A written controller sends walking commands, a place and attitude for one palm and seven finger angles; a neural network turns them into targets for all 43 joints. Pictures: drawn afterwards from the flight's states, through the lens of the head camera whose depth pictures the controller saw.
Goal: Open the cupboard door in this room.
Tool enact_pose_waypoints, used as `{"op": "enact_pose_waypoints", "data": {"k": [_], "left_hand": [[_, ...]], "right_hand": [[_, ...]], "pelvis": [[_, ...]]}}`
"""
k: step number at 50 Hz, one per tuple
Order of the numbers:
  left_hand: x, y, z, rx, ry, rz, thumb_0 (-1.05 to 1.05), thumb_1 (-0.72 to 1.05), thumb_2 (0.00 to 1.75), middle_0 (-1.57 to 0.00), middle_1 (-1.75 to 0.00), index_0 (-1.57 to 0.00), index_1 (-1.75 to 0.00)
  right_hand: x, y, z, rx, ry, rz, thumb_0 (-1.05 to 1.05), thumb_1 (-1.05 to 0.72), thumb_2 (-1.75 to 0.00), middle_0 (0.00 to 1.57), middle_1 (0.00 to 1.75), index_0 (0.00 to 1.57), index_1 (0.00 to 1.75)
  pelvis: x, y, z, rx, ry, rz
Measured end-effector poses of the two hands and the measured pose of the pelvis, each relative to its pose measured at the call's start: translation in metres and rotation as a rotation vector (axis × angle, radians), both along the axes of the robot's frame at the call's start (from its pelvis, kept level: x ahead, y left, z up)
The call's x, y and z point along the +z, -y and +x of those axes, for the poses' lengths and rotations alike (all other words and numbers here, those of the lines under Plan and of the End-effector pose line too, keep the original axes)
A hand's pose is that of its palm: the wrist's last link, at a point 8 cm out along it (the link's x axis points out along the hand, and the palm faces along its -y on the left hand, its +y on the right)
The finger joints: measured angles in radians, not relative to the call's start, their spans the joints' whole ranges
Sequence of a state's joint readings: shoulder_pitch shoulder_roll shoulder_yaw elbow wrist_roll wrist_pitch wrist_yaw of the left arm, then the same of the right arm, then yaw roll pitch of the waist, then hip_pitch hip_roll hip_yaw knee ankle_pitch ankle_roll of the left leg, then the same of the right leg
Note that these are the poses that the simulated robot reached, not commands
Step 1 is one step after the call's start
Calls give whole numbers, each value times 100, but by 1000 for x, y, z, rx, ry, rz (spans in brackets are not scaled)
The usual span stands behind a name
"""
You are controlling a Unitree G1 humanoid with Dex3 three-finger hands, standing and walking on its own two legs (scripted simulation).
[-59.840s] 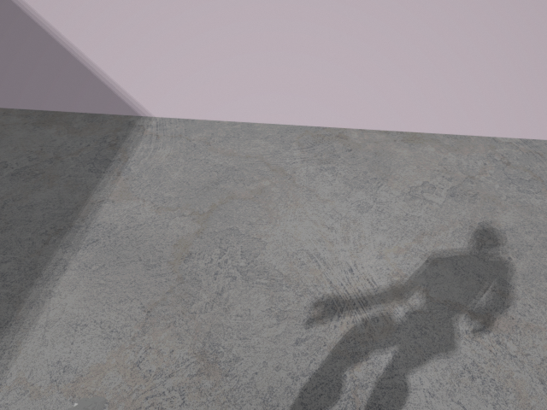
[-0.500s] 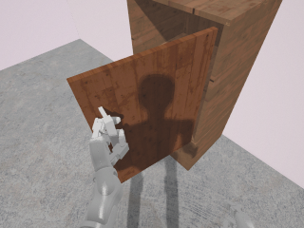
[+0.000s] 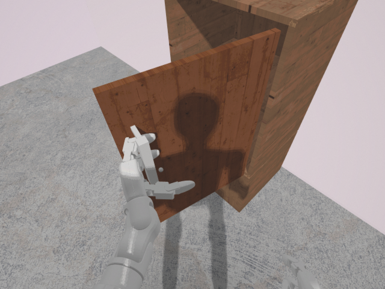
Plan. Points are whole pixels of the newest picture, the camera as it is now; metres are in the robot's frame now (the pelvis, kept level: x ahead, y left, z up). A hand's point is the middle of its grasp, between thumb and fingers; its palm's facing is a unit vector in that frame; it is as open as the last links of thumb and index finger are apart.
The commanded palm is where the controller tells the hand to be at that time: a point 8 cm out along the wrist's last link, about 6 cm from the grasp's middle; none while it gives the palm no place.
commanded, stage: open thumb and fingers to let go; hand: left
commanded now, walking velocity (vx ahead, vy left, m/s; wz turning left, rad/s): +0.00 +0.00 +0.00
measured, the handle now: (144, 156) +0.38 +0.13 +0.07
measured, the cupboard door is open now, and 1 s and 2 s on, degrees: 77 79 79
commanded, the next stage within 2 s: slide the hand sideways off the handle in 0.26 s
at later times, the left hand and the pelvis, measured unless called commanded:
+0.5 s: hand (154, 181) +0.32 +0.10 +0.07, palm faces -0.03 -0.99 -0.11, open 15.5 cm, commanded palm +0.30 +0.13 +0.07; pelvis -0.01 +0.02 +0.00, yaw +0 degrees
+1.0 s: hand (144, 198) +0.28 +0.11 +0.07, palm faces -0.12 -0.99 -0.04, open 16.2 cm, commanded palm +0.25 +0.18 +0.07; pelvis +0.01 +0.02 +0.00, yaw -1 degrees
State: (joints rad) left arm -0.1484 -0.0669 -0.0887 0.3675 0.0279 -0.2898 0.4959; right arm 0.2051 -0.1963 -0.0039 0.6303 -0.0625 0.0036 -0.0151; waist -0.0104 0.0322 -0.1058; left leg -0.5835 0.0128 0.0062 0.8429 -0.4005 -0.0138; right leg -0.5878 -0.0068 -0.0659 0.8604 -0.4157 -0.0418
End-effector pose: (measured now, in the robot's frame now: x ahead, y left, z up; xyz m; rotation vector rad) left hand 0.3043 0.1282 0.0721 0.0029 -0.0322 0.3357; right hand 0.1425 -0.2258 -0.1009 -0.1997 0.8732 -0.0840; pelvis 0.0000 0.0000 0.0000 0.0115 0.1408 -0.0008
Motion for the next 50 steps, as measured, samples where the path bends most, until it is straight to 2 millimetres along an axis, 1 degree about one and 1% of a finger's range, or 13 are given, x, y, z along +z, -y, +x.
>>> {"op": "enact_pose_waypoints", "data": {"k": [3, 7, 15, 20, 22, 24, 27, 29, 31, 35, 40, 44, 50], "left_hand": [[0, 0, 2, -5, -1, -4, -1, -41, 34, -31, -109, -28, -109], [0, 1, 1, -17, 1, -5, -1, -47, 32, -30, -96, -28, -95], [0, -4, 1, -40, 3, 2, -2, -50, 30, -41, -77, -38, -76], [-1, -7, 0, -59, 5, 13, -2, -50, 30, -45, -68, -42, -68], [-2, -12, -2, -156, 15, 56, -2, -50, 30, -43, -63, -37, -63], [-2, -19, -4, -294, 20, 104, -2, -50, 30, -38, -56, -30, -57], [0, -25, -7, -467, 6, 103, -2, -50, 30, -30, -46, -22, -48], [-1, -25, -7, -513, -9, 58, -2, -51, 30, -26, -42, -19, -43], [-1, -23, -8, -519, -12, 23, -2, -51, 30, -23, -38, -19, -40], [-1, -20, -11, -500, -13, 6, -2, -51, 30, -23, -37, -21, -40], [-2, -17, -19, -491, -4, 12, -2, -51, 30, -23, -36, -20, -37], [-4, -23, -27, -474, -9, 23, -2, -50, 30, -21, -34, -18, -34], [-4, -37, -40, -453, -24, 38, -2, -50, 30, -20, -33, -18, -32]], "right_hand": [[1, -5, 2, 4, 7, 3, 1, -90, -90, 21, 30, 20, 30], [2, -11, 2, 9, 9, 7, 1, -90, -90, 21, 30, 20, 30], [2, -19, 1, 16, -7, -2, 1, -90, -90, 21, 30, 20, 30], [1, -23, 0, 20, -12, -2, 1, -90, -90, 21, 30, 20, 30], [2, -23, -2, 17, -10, -2, 1, -90, -90, 21, 30, 20, 30], [3, -23, -5, 8, -2, -2, 1, -90, -90, 21, 30, 20, 30], [5, -22, -9, -10, 16, 1, 1, -90, -90, 21, 30, 20, 30], [6, -22, -10, -18, 29, 2, 1, -90, -90, 21, 30, 20, 30], [8, -23, -11, -21, 42, 4, 1, -90, -90, 21, 30, 20, 30], [14, -25, -10, -19, 70, 15, 1, -90, -90, 21, 30, 20, 30], [17, -28, -4, -16, 96, 26, 1, -90, -90, 21, 30, 20, 30], [19, -28, 3, -11, 108, 31, 1, -90, -90, 21, 30, 20, 30], [20, -26, 16, 1, 126, 31, 1, -90, -90, 21, 30, 20, 30]], "pelvis": [[0, -3, -1, -1, -2, -2], [-1, -7, -1, -4, -2, -4], [-1, -14, -2, -1, -1, -12], [-2, -18, -3, 0, -1, -14], [-2, -18, -4, 2, 0, -13], [-2, -20, -5, 5, 5, -15], [-2, -23, -6, 9, 19, -21], [-1, -26, -6, 8, 26, -23], [0, -27, -6, 3, 27, -21], [0, -29, -5, -9, 25, -16], [0, -29, -2, -23, 23, -12], [-1, -27, 1, -25, 23, -11], [-1, -21, 6, -19, 20, -13]]}}
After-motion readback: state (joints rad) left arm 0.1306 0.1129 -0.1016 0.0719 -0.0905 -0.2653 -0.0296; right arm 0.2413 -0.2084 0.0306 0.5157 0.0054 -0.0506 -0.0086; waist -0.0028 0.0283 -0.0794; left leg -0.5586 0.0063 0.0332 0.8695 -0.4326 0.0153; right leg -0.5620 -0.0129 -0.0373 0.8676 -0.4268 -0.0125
